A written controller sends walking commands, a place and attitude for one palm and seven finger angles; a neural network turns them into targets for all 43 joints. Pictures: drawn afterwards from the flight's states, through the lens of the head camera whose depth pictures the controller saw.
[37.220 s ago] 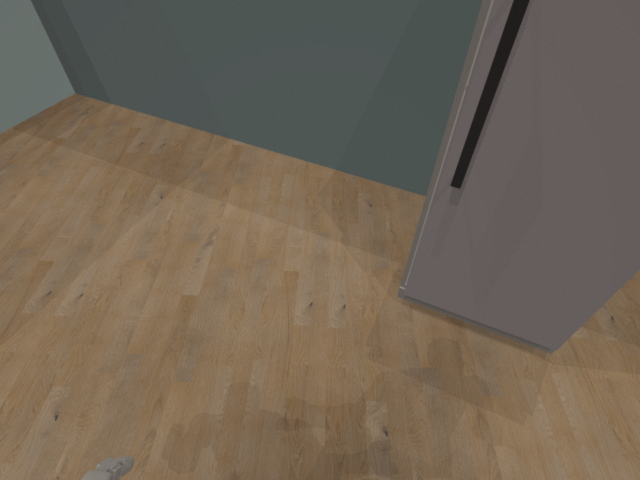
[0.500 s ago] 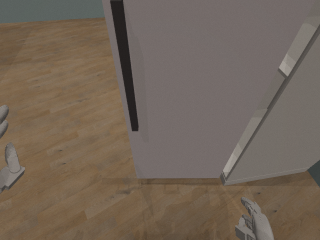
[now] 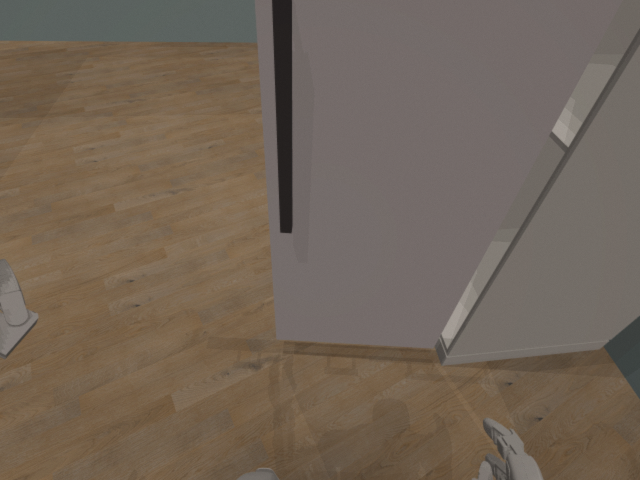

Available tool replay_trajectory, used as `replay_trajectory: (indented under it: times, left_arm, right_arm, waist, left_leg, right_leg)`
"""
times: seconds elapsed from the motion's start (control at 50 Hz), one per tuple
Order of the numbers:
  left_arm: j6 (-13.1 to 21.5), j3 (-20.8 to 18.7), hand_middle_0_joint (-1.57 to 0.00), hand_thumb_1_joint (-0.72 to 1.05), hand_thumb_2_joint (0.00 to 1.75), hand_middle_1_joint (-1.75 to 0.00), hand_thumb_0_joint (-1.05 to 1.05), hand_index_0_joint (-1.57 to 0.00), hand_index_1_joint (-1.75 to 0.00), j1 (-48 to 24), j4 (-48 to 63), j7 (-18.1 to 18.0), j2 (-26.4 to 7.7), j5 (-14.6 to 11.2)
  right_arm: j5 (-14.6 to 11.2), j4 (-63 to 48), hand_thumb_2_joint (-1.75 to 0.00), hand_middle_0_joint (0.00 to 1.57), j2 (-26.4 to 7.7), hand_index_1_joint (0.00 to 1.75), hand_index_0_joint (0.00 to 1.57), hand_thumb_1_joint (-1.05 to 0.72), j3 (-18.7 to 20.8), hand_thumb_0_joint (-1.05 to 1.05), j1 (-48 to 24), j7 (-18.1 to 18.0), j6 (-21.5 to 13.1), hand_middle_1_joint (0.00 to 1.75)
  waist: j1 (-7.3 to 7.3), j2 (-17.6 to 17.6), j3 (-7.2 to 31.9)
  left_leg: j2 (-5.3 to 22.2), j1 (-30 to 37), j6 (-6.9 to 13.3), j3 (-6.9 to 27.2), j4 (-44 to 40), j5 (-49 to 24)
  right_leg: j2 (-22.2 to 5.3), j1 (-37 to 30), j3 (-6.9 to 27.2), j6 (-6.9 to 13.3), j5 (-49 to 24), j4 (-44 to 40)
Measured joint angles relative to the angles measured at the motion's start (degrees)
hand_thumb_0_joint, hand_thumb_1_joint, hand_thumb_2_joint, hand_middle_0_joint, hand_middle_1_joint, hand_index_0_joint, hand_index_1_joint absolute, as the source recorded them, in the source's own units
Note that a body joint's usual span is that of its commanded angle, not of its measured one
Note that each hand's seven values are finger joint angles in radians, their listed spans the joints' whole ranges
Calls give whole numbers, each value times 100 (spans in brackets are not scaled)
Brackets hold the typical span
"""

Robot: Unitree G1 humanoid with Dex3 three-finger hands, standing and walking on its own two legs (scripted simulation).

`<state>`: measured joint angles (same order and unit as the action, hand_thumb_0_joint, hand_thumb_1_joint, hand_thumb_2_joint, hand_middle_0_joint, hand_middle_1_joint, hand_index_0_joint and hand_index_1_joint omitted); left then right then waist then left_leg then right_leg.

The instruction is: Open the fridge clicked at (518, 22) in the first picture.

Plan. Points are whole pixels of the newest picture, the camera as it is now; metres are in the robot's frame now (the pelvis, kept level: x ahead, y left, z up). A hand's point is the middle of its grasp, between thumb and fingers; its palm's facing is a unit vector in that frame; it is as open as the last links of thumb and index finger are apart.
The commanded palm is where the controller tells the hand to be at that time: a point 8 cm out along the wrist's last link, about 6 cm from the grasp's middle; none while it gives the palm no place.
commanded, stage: step back with the hand held close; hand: left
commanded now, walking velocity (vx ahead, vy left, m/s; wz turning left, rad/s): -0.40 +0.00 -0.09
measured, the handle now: (285, 128) +0.63 +0.09 +0.12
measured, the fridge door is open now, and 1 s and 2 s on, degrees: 81 81 81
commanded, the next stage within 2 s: stop stepping back and stand still in 0.24 s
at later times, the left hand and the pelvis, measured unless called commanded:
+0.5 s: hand out of the picture +0.06 +0.25 +0.18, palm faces +0.35 -0.81 -0.47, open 7.4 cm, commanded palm +0.01 +0.29 +0.20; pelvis -0.15 +0.00 +0.01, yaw -4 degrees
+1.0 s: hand out of the picture -0.05 +0.27 +0.19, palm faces +0.45 -0.77 -0.44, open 7.4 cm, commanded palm -0.10 +0.31 +0.20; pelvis -0.25 +0.01 +0.01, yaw -2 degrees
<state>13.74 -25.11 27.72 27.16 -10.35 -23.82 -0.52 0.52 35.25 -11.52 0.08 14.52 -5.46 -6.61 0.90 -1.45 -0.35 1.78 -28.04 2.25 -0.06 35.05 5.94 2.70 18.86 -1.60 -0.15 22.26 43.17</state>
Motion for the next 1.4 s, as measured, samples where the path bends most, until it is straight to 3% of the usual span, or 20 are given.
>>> replay_trajectory:
  times: [0.06,0.18,0.22,0.26,0.32,0.4,0.48,0.54,0.62,0.7,0.76,0.8,0.88,0.98,1.04,1.08,1.22,1.28,1.32,1.4]
  left_arm:
    - [47,-104,-21,89,90,-31,1,-21,-30,210,19,-2,46,-100]
    - [-159,312,-21,89,90,-31,1,-21,-30,148,40,38,242,-75]
    - [-198,345,-21,89,90,-31,1,-21,-30,34,58,66,190,-54]
    - [-230,353,-21,89,90,-31,1,-22,-30,-105,88,89,126,-70]
    - [-243,248,-21,89,90,-31,1,-21,-30,-329,55,144,-103,-133]
    - [-377,61,-21,89,90,-31,1,-21,-30,25,107,235,-182,-253]
    - [-449,93,-21,89,90,-31,1,-22,-30,543,475,210,-119,-265]
    - [-435,178,-21,89,90,-31,1,-22,-30,554,495,181,-41,-213]
    - [-434,254,-22,89,90,-31,1,-22,-30,306,129,107,80,-210]
    - [-442,232,-22,89,90,-31,1,-22,-30,61,-359,-17,184,-150]
    - [-414,270,-21,89,90,-31,1,-21,-30,-159,-463,-73,252,-105]
    - [-376,246,-21,89,90,-31,1,-21,-30,-202,-493,-88,243,-74]
    - [-318,191,-21,89,90,-31,1,-21,-30,128,-440,27,126,-12]
    - [-224,149,-21,89,90,-31,1,-21,-30,284,-285,54,-77,19]
    - [-166,125,-21,89,90,-31,1,-21,-30,-1,-314,93,-36,-19]
    - [-152,170,-21,89,90,-31,1,-22,-30,-150,-364,109,106,-39]
    - [-269,357,-21,89,90,-31,1,-21,-30,-43,-103,101,335,-108]
    - [-255,267,-21,89,90,-31,1,-21,-30,-321,-83,60,174,-36]
    - [-245,143,-21,89,90,-31,1,-21,-30,-410,-103,95,3,-23]
    - [-256,40,-21,89,90,-31,1,-21,-30,-164,-74,87,-65,-96]
  right_arm:
    - [12,10,-90,21,35,30,20,-91,-18,2,-63,80,-53,30]
    - [16,300,-90,21,79,30,20,-91,-61,2,-368,86,68,30]
    - [30,232,-90,21,74,30,20,-91,-118,2,-463,39,107,30]
    - [15,82,-90,21,-11,30,20,-91,-134,2,-577,-5,136,30]
    - [-49,-53,-90,21,21,30,20,-91,-10,2,-875,-1,160,30]
    - [9,-240,-90,21,160,29,20,-91,-13,1,-943,135,63,30]
    - [-44,-379,-90,21,155,30,20,-91,-51,1,-566,236,-52,30]
    - [-19,-239,-90,21,77,30,20,-91,-42,1,-355,206,66,30]
    - [5,260,-90,21,-33,30,20,-91,-37,1,2,126,212,30]
    - [-25,430,-90,21,-162,30,20,-91,24,2,356,17,215,30]
    - [-2,418,-90,21,-317,30,20,-91,88,2,428,-54,77,30]
    - [4,401,-90,21,-290,29,20,-91,112,2,341,-66,28,30]
    - [27,408,-90,20,-69,29,20,-91,72,2,362,35,-53,30]
    - [44,318,-90,21,113,29,20,-91,-50,2,490,101,-37,30]
    - [42,413,-90,21,102,30,20,-91,-46,2,198,147,52,30]
    - [46,502,-90,21,45,30,20,-91,-39,2,43,181,65,30]
    - [32,241,-90,21,-138,30,20,-91,-9,2,-53,38,2,30]
    - [56,170,-90,21,-74,30,20,-91,14,2,-250,-3,-59,30]
    - [49,166,-90,20,56,29,20,-91,0,1,-264,64,-79,30]
    - [-18,90,-90,20,197,29,20,-91,-106,1,-101,199,-86,30]
  waist:
    - [-127,25,156]
    - [-441,355,24]
    - [-406,486,13]
    - [-303,412,2]
    - [-187,462,-186]
    - [-157,440,-300]
    - [-176,323,-141]
    - [-188,243,-92]
    - [-242,377,178]
    - [-125,428,480]
    - [22,358,443]
    - [91,418,242]
    - [216,378,268]
    - [125,199,410]
    - [-99,239,147]
    - [-161,238,5]
    - [-180,293,89]
    - [-167,370,-204]
    - [-123,418,-235]
    - [-64,278,-32]
  left_leg:
    - [9,-220,-70,-114,-151,-85]
    - [-264,-101,-388,-184,1044,1400]
    - [-265,249,-410,-264,835,1190]
    - [-130,733,-378,-274,88,287]
    - [-172,804,-99,-353,-281,614]
    - [-30,681,-89,-484,-444,277]
    - [96,504,-148,-485,-471,77]
    - [45,179,-281,-278,255,1111]
    - [-137,66,-347,-243,1647,1496]
    - [-49,765,-215,-435,1060,1835]
    - [4,1435,-42,-398,-99,1834]
    - [-42,1437,-51,-452,-68,1148]
    - [6,1563,-50,-497,-241,989]
    - [117,1244,-116,-401,88,1491]
    - [17,507,-185,-253,1732,1934]
    - [13,250,-224,-226,2284,1834]
    - [162,1032,-64,-374,272,1997]
    - [143,1011,-41,-402,190,775]
    - [126,1048,-97,-376,63,613]
    - [182,1022,-174,-319,-242,617]
  right_leg:
    - [86,-427,55,170,-4,-677]
    - [-173,-400,369,120,-573,-1140]
    - [-263,-333,417,74,-716,-1224]
    - [-228,-170,366,16,-785,-1150]
    - [-197,286,485,-44,-319,-480]
    - [13,549,443,-111,414,492]
    - [-70,-150,116,-64,258,-410]
    - [-59,-261,3,253,-505,-859]
    - [-196,-284,-8,338,-814,-1167]
    - [-332,-159,-126,306,-765,-1249]
    - [-360,116,-223,257,-549,-848]
    - [-344,309,-95,172,-27,-180]
    - [-256,560,-167,74,163,880]
    - [-238,-310,-393,240,498,-736]
    - [-281,-177,-357,447,-942,-927]
    - [-309,-231,-373,383,-1116,-955]
    - [-382,10,-419,294,-277,-557]
    - [-276,419,-163,170,344,753]
    - [-225,534,-140,114,343,1308]
    - [-189,-28,-373,97,397,295]
